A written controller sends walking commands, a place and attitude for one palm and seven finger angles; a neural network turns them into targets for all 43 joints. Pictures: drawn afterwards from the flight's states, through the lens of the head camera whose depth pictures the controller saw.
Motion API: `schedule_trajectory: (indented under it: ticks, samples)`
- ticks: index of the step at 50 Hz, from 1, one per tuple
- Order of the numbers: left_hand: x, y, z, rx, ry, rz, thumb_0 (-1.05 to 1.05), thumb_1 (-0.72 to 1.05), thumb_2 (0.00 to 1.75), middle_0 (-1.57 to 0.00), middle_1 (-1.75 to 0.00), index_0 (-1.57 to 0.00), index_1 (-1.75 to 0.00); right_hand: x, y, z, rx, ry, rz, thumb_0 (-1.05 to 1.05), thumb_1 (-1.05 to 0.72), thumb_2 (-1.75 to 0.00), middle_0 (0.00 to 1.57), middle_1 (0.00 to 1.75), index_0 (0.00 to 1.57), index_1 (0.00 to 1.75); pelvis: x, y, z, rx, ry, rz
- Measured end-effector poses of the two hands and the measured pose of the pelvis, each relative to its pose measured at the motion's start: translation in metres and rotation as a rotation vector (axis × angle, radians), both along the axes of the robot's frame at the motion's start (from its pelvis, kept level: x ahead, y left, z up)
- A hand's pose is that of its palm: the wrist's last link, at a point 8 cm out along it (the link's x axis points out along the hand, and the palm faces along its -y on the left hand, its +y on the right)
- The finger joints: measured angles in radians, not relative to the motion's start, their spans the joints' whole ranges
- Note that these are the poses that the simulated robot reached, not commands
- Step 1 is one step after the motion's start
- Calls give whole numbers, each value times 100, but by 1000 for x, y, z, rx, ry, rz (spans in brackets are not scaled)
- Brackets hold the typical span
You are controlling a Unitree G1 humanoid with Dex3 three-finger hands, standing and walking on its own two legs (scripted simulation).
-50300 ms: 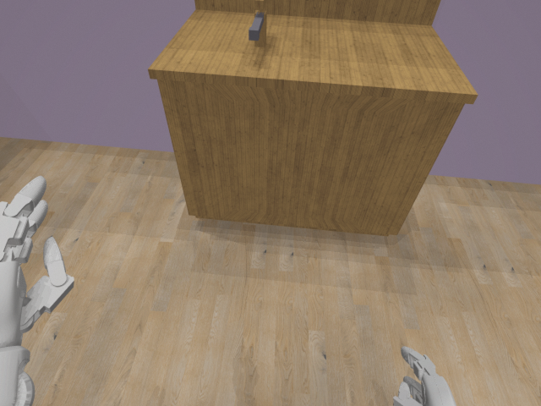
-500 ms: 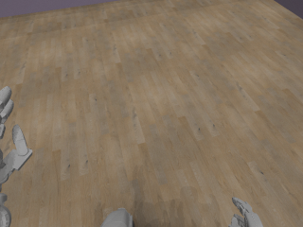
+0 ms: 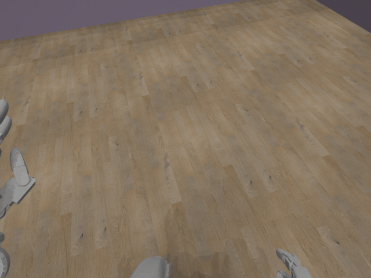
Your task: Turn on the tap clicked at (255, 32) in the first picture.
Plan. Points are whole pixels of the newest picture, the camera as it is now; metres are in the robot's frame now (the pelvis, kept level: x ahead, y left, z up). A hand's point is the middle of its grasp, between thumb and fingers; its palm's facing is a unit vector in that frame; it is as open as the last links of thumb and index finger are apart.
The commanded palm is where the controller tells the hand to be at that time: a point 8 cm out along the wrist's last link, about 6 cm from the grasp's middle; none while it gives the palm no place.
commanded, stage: take the last steps up to it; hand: left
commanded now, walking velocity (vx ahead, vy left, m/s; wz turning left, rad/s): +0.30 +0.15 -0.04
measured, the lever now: out of the picture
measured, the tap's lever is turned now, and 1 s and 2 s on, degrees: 73 73 73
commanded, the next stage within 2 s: none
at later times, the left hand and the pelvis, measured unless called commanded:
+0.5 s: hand (55, 118) +0.34 +0.26 +0.19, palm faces +0.37 -0.78 -0.50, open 7.4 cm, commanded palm +0.29 +0.32 +0.18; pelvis +0.13 +0.04 -0.02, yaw -1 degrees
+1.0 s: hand (58, 73) +0.47 +0.31 +0.19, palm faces +0.35 -0.81 -0.46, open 7.4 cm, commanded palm +0.41 +0.37 +0.18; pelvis +0.24 +0.10 -0.01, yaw -2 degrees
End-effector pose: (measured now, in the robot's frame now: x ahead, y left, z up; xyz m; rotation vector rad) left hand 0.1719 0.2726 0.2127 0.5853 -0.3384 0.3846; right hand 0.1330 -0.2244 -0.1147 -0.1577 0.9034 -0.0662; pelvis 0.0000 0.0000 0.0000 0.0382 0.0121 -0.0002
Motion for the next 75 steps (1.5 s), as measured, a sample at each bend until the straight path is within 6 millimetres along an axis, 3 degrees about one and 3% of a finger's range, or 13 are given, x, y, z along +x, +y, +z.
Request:
schedule_trajectory:
  ticks: [9, 12, 16, 20, 24, 27, 32, 39, 44, 52, 58, 67, 75]
  samples:
    - [54, 21, -11, -35, 6, -54, 2, 89, 90, -21, -30, -21, -30, 60, -4, 28, -120, -78, -30, 1, -91, -90, 20, 30, 20, 30, 50, 29, 0, 12, -13, -24]
    - [81, 34, -10, 4, -73, -104, 2, 89, 90, -21, -30, -21, -30, 87, 5, 28, -132, -155, -76, 1, -91, -90, 20, 30, 20, 30, 66, 43, -14, 4, -20, -40]
    - [113, 44, -17, -14, -44, -105, 1, 89, 90, -21, -30, -21, -30, 111, 29, 31, -65, -199, -107, 1, -91, -90, 20, 30, 20, 30, 81, 46, -13, 8, -12, -38]
    - [124, 34, -11, -12, -13, -124, 2, 89, 90, -21, -30, -21, -30, 126, 51, 28, 4, -199, -84, 1, -91, -90, 20, 30, 20, 30, 100, 45, -8, -1, 3, -45]
    - [128, 26, -4, 61, -14, -110, 2, 89, 90, -21, -30, -21, -30, 138, 60, 7, 38, -156, -33, 1, -90, -90, 20, 30, 20, 30, 120, 41, -16, -12, -5, -25]
    - [135, 36, -1, 26, -23, -60, 1, 89, 89, -21, -30, -22, -30, 145, 58, -2, 28, -69, 0, 1, -90, -90, 20, 30, 20, 30, 135, 44, -11, -16, -15, -9]
    - [154, 60, -6, -30, 5, 20, 1, 89, 89, -21, -30, -21, -30, 161, 52, 8, -23, -3, 9, 1, -91, -90, 20, 30, 20, 30, 159, 54, 2, -3, -4, 6]
    - [198, 81, -15, -50, -27, -49, 2, 89, 90, -21, -30, -21, -30, 210, 54, 27, -135, -96, -21, 1, -91, -90, 20, 30, 20, 30, 198, 87, -7, -12, -19, -20]
    - [241, 97, -18, -21, -54, -98, 2, 89, 90, -21, -30, -21, -30, 245, 77, 31, -90, -185, -92, 1, -91, -90, 20, 30, 20, 30, 215, 98, -13, -1, -26, -26]
    - [263, 77, 1, 50, -22, -120, 2, 89, 90, -21, -30, -21, -30, 273, 113, 17, 42, -180, -49, 1, -91, -90, 20, 30, 20, 30, 252, 93, -10, -1, -3, -38]
    - [281, 92, 2, 12, -12, -25, 1, 89, 89, -21, -30, -22, -30, 286, 107, -2, 31, -45, 0, 1, -90, -90, 20, 30, 20, 30, 279, 96, -5, -5, -16, -14]
    - [324, 112, -11, -50, 47, -27, 1, 89, 90, -21, -30, -21, -30, 326, 92, 24, -93, -37, -23, 1, -91, -90, 20, 30, 20, 30, 322, 118, 7, 22, -8, -18]
    - [390, 145, -15, -4, -52, -99, 1, 89, 90, -21, -30, -21, -30, 385, 120, 28, -97, -166, -113, 1, -91, -90, 20, 30, 20, 30, 362, 147, -13, 10, -14, -38]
